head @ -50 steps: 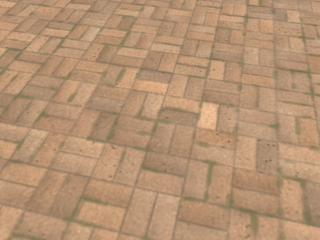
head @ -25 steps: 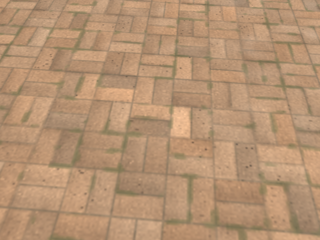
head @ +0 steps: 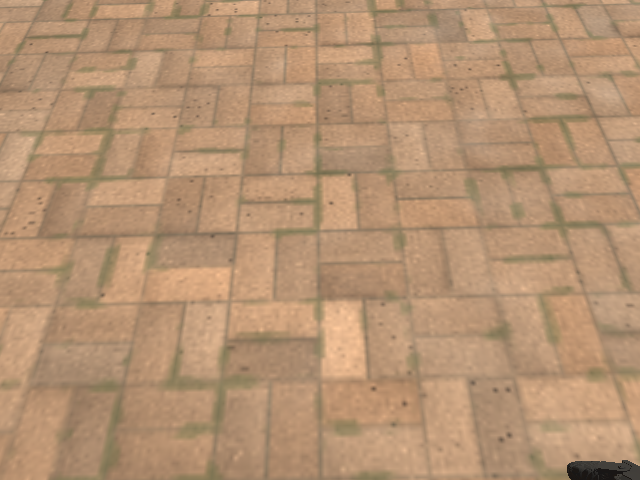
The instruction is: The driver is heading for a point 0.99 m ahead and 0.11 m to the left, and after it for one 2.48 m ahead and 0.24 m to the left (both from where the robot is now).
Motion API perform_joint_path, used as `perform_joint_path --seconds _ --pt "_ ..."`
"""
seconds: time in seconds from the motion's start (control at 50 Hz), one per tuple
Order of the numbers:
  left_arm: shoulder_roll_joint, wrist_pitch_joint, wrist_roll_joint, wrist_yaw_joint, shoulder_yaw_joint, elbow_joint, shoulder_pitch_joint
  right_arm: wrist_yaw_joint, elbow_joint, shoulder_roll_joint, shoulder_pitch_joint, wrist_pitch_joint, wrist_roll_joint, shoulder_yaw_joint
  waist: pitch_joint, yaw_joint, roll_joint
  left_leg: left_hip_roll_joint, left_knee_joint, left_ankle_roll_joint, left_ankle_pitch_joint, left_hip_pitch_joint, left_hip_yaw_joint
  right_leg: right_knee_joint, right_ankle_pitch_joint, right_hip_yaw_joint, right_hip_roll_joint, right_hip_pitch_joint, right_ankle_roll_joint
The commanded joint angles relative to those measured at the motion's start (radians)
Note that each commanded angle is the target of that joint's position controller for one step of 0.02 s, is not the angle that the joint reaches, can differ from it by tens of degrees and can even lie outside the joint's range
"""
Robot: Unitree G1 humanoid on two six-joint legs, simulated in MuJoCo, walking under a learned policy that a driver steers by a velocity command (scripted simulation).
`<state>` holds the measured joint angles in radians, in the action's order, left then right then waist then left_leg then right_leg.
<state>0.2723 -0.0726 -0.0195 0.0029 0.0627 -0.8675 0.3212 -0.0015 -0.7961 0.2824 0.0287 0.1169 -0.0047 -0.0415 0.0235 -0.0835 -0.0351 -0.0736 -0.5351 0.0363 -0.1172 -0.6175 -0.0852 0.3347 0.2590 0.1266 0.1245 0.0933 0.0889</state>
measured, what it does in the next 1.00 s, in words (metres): walks ahead: left foot, then right foot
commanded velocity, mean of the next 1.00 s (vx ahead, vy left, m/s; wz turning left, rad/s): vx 0.50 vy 0.00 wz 0.05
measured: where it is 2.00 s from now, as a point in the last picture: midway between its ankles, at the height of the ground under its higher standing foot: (326, 262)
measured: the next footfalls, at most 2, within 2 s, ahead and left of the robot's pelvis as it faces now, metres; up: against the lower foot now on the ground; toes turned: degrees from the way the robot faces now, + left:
left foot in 0.10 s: +0.24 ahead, +0.14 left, +0.00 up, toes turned -3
right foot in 0.62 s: +0.52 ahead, -0.12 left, +0.00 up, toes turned -4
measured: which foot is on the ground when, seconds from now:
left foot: up 0.00-0.08, down 0.10-0.62, up 0.64-1.00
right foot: down 0.00-0.12, up 0.14-0.60, down 0.62-1.00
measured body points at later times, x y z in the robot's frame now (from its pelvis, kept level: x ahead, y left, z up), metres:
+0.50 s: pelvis +0.29 +0.03 +0.00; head +0.32 +0.03 +0.45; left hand +0.51 +0.25 -0.09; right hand +0.26 -0.24 -0.13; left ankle +0.20 +0.14 -0.74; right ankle +0.46 -0.13 -0.70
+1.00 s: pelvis +0.56 -0.03 +0.00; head +0.57 -0.03 +0.45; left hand +0.56 +0.25 -0.13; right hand +0.74 -0.27 -0.11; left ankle +0.72 +0.16 -0.68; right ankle +0.48 -0.12 -0.74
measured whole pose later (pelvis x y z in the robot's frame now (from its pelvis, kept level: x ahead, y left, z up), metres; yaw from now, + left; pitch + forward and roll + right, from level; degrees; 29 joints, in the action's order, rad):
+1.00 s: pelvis +0.56 -0.03 +0.00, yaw +7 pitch +1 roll -2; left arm 0.26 -0.10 0.01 0.00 0.06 -0.90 0.32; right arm 0.02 -0.80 0.28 0.16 0.04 0.02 -0.06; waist 0.01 -0.06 -0.04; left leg -0.11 -0.76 -0.01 -0.05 -0.70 -0.06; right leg 0.20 0.24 -0.20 0.05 -0.02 0.05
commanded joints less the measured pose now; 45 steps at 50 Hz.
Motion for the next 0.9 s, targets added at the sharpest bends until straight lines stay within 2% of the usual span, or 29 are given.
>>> perform_joint_path --seconds 0.02,0.06,0.08,0.1,0.12,0.14,0.16,0.18,0.2,0.22,0.24,0.26,0.3,0.36,0.42,0.46,0.52,0.56,0.58,0.6,0.62,0.64,0.66,0.68,0.7,0.72,0.76,0.8,0.9 --pt "0.140 0.000 0.002 0.008 0.030 0.022 0.064 0.017 0.094 0.088 -0.105 0.024 0.006 -0.013 0.001 -0.009 0.106 0.030 0.056 -0.026 0.050 0.081 0.030 -0.034 -0.192 0.187 -0.286 0.006 0.123" --pt "0.156 0.010 0.008 0.011 0.034 0.020 0.069 0.021 0.097 0.109 -0.072 0.032 0.008 -0.018 -0.006 0.019 0.136 0.044 0.080 -0.060 0.160 0.120 0.047 0.022 -0.316 0.216 -0.314 -0.060 0.111" --pt "0.154 0.013 0.008 0.010 0.032 0.025 0.056 0.019 0.078 0.128 0.006 0.036 0.007 -0.028 -0.040 0.065 0.142 0.065 0.120 -0.089 0.172 0.226 0.070 0.093 -0.460 0.200 -0.290 -0.070 0.095" --pt "0.126 0.012 0.014 0.006 0.019 0.038 0.042 0.014 0.046 0.170 0.149 0.040 -0.003 -0.046 -0.155 0.132 0.124 0.018 0.090 -0.142 0.139 0.447 0.030 0.264 -0.539 0.156 -0.236 -0.020 0.071" --pt "0.084 0.005 0.031 0.004 0.002 0.060 0.068 0.012 0.026 0.240 0.321 0.038 -0.010 -0.064 -0.312 0.181 0.001 -0.160 0.043 -0.233 0.114 0.762 -0.180 0.559 -0.328 0.077 -0.143 0.183 0.026" --pt "0.022 -0.012 0.002 -0.003 -0.017 0.052 0.196 0.021 -0.028 0.270 0.409 0.019 0.003 -0.080 -0.398 0.143 -0.306 -0.331 0.166 -0.365 0.356 1.023 -0.602 0.848 0.274 0.000 -0.015 0.529 -0.039" --pt "0.128 -0.019 -0.017 -0.001 0.001 0.050 0.127 0.025 -0.019 0.165 0.396 0.014 0.023 -0.053 -0.299 0.177 -0.169 -0.310 0.226 -0.322 0.559 0.980 -0.638 0.940 0.301 0.069 -0.075 0.657 -0.030" --pt "0.162 -0.023 -0.022 -0.002 0.011 0.078 0.012 0.022 -0.002 0.123 0.315 0.009 0.022 -0.040 -0.152 0.177 -0.080 -0.273 0.248 -0.278 0.522 0.845 -0.490 0.944 0.205 0.039 -0.119 0.700 -0.027" --pt "0.148 -0.024 -0.008 0.000 0.008 0.091 -0.044 0.022 0.013 0.113 0.252 0.004 0.010 -0.032 -0.077 0.153 -0.004 -0.231 0.276 -0.263 0.396 0.714 -0.385 0.905 0.126 -0.003 -0.164 0.673 -0.034" --pt "0.133 -0.025 0.007 0.000 0.011 0.099 -0.064 0.024 0.016 0.097 0.219 0.003 0.002 -0.027 -0.033 0.129 0.004 -0.199 0.300 -0.262 0.292 0.628 -0.320 0.844 0.076 -0.017 -0.194 0.649 -0.041" --pt "0.116 -0.021 0.011 -0.002 0.012 0.101 -0.052 0.025 0.015 0.087 0.208 0.003 -0.007 -0.022 -0.033 0.104 -0.025 -0.170 0.320 -0.254 0.221 0.575 -0.267 0.806 0.049 -0.024 -0.218 0.598 -0.046" --pt "0.095 -0.017 0.010 -0.004 0.009 0.099 -0.038 0.027 0.009 0.081 0.210 0.003 -0.005 -0.020 -0.038 0.093 -0.046 -0.149 0.340 -0.256 0.174 0.550 -0.224 0.774 0.039 -0.038 -0.225 0.570 -0.053" --pt "0.066 -0.009 0.012 -0.004 0.001 0.109 -0.050 0.025 -0.005 0.100 0.227 0.006 0.006 -0.025 -0.031 0.087 -0.051 -0.143 0.369 -0.270 0.082 0.517 -0.160 0.700 0.014 -0.063 -0.237 0.574 -0.072" --pt "0.047 -0.010 0.020 -0.005 -0.011 0.147 -0.151 0.013 -0.025 0.136 0.256 -0.004 0.012 -0.036 -0.012 0.106 -0.031 -0.127 0.400 -0.266 0.019 0.500 -0.082 0.510 -0.130 -0.085 -0.241 0.585 -0.096" --pt "0.034 -0.017 0.014 -0.014 -0.019 0.173 -0.251 0.005 -0.046 0.147 0.298 -0.013 0.020 -0.037 0.006 0.138 -0.034 -0.089 0.407 -0.234 0.036 0.478 -0.007 0.318 -0.297 -0.116 -0.208 0.509 -0.096" --pt "0.040 -0.020 0.006 -0.021 -0.020 0.194 -0.310 0.004 -0.068 0.153 0.345 -0.019 0.026 -0.038 0.018 0.159 -0.036 -0.108 0.401 -0.231 0.061 0.505 -0.009 0.258 -0.339 -0.123 -0.191 0.487 -0.092" --pt "0.061 -0.026 0.002 -0.036 -0.015 0.225 -0.363 0.000 -0.090 0.160 0.372 -0.034 0.030 -0.041 0.035 0.153 -0.042 -0.162 0.357 -0.214 0.034 0.609 -0.028 0.198 -0.282 -0.106 -0.184 0.508 -0.059" --pt "0.086 -0.030 0.004 -0.042 -0.006 0.225 -0.337 -0.005 -0.094 0.175 0.364 -0.046 0.029 -0.047 0.014 0.121 -0.051 -0.181 0.296 -0.195 -0.068 0.660 -0.029 0.170 -0.213 -0.116 -0.168 0.449 -0.033" --pt "0.107 -0.031 0.006 -0.041 0.006 0.210 -0.271 -0.007 -0.091 0.183 0.347 -0.051 0.028 -0.048 -0.026 0.076 -0.056 -0.165 0.213 -0.179 -0.215 0.661 -0.008 0.149 -0.196 -0.142 -0.142 0.344 -0.013" --pt "0.148 -0.030 0.009 -0.035 0.029 0.166 -0.131 -0.008 -0.086 0.169 0.342 -0.057 0.024 -0.042 -0.113 0.010 -0.040 -0.118 0.050 -0.155 -0.313 0.621 0.029 0.138 -0.206 -0.160 -0.124 0.146 0.016" --pt "0.215 -0.028 0.022 -0.024 0.051 0.132 0.049 -0.009 -0.060 0.128 0.347 -0.055 0.006 -0.022 -0.255 -0.056 0.039 -0.063 -0.232 -0.122 -0.112 0.426 0.060 0.180 -0.240 -0.001 -0.275 -0.163 0.076" --pt "0.293 -0.019 0.024 -0.024 0.069 0.113 0.116 0.000 -0.052 -0.005 0.485 -0.035 0.006 0.017 -0.393 -0.002 0.303 0.114 -0.604 -0.057 0.524 0.018 0.091 0.100 -0.053 0.450 -0.519 -0.515 0.227" --pt "0.197 -0.015 0.015 -0.024 0.045 0.115 0.130 0.004 -0.071 0.086 0.446 -0.018 0.029 -0.004 -0.394 -0.041 0.247 0.095 -0.742 -0.065 0.698 -0.095 -0.049 0.001 0.086 0.580 -0.533 -0.486 0.220" --pt "0.160 -0.018 0.014 -0.021 0.030 0.120 0.061 0.006 -0.037 0.152 0.349 -0.009 0.054 -0.025 -0.228 -0.035 0.186 0.048 -0.768 -0.077 0.622 -0.159 -0.051 -0.024 0.073 0.428 -0.502 -0.351 0.172" --pt "0.137 -0.021 0.018 -0.020 0.022 0.128 -0.012 0.001 -0.024 0.147 0.292 -0.009 0.052 -0.025 -0.147 -0.002 0.127 -0.002 -0.727 -0.077 0.528 -0.130 -0.023 -0.052 -0.002 0.301 -0.463 -0.208 0.144" --pt "0.105 -0.027 0.024 -0.023 0.014 0.128 -0.067 -0.003 -0.021 0.135 0.267 -0.016 0.037 -0.030 -0.083 0.028 0.104 -0.030 -0.672 -0.071 0.468 -0.095 -0.018 -0.092 -0.070 0.212 -0.425 -0.091 0.128" --pt "0.074 -0.043 0.033 -0.028 0.010 0.119 -0.117 -0.006 -0.036 0.098 0.315 -0.047 0.035 -0.032 -0.056 0.081 0.138 -0.064 -0.625 -0.065 0.399 0.009 -0.028 -0.159 -0.140 0.091 -0.383 0.032 0.112" --pt "0.086 -0.056 0.033 -0.027 0.017 0.099 -0.120 -0.007 -0.031 0.066 0.313 -0.068 0.036 -0.031 -0.027 0.099 0.116 -0.069 -0.598 -0.054 0.355 0.002 -0.032 -0.200 -0.216 0.007 -0.380 0.077 0.117" --pt "0.117 -0.053 0.038 -0.005 0.028 0.059 -0.095 0.005 0.012 0.053 0.209 -0.069 0.027 -0.034 0.011 0.084 0.083 -0.055 -0.380 -0.039 0.109 -0.080 -0.035 -0.224 -0.331 -0.167 -0.353 0.033 0.093"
